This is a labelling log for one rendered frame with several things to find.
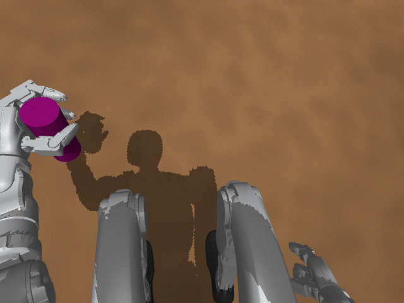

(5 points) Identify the right robot hand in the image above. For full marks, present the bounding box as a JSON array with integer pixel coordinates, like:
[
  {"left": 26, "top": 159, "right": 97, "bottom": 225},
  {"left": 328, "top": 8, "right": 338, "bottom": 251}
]
[{"left": 288, "top": 242, "right": 339, "bottom": 300}]

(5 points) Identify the can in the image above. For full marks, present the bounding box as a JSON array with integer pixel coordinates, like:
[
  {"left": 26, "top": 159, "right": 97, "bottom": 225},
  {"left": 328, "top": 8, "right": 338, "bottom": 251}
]
[{"left": 19, "top": 97, "right": 81, "bottom": 162}]

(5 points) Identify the right robot foot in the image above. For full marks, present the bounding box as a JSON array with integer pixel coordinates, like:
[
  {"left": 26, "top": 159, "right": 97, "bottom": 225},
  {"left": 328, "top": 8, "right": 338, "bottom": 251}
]
[{"left": 205, "top": 230, "right": 234, "bottom": 303}]

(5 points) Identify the right robot arm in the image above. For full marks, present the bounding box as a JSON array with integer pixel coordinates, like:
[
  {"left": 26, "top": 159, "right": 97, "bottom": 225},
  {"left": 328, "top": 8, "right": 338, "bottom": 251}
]
[{"left": 318, "top": 285, "right": 356, "bottom": 303}]

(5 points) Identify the left robot hand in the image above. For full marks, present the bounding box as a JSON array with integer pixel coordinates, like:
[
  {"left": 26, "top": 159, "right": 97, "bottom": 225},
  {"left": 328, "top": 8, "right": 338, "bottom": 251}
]
[{"left": 0, "top": 80, "right": 79, "bottom": 160}]

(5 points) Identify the left robot arm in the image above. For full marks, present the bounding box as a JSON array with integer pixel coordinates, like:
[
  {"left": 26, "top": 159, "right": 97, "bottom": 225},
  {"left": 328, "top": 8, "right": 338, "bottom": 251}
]
[{"left": 0, "top": 154, "right": 56, "bottom": 303}]

